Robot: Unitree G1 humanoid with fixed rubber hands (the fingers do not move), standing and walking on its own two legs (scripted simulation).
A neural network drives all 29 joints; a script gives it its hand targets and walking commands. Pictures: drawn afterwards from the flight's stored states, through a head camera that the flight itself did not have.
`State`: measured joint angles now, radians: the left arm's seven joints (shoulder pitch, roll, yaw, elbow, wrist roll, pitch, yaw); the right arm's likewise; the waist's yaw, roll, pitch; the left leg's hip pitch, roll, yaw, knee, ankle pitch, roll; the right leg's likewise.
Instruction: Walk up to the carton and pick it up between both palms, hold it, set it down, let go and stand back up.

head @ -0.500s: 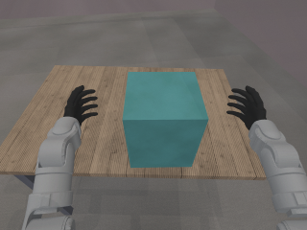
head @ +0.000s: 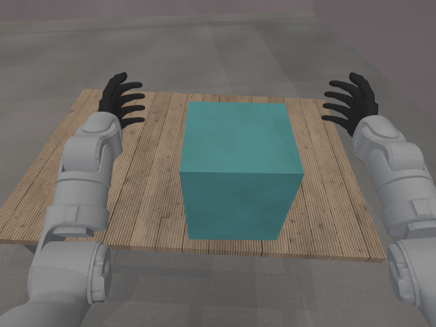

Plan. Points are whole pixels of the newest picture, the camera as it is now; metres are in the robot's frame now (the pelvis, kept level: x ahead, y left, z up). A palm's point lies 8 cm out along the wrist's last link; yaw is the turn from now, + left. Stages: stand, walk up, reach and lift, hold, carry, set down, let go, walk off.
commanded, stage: reach and lift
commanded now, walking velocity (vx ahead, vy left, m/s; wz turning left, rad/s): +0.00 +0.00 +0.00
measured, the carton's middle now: (234, 174) +0.45 +0.00 +0.01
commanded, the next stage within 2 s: none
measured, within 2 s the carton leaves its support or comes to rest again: neither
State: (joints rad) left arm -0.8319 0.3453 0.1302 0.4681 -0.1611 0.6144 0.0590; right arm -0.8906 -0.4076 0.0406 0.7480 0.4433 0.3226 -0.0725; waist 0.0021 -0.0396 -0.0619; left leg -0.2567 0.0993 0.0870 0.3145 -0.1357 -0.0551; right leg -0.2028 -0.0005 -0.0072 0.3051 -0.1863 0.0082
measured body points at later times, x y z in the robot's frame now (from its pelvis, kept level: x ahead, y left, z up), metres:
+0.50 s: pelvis +0.00 +0.00 +0.00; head +0.03 +0.03 +0.45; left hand +0.46 +0.23 +0.18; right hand +0.48 -0.18 +0.19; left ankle +0.01 +0.15 -0.75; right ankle -0.03 -0.12 -0.75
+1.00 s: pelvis -0.01 +0.00 -0.02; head +0.05 +0.02 +0.43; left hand +0.45 +0.20 +0.08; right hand +0.47 -0.17 +0.10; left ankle +0.01 +0.15 -0.75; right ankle -0.03 -0.12 -0.75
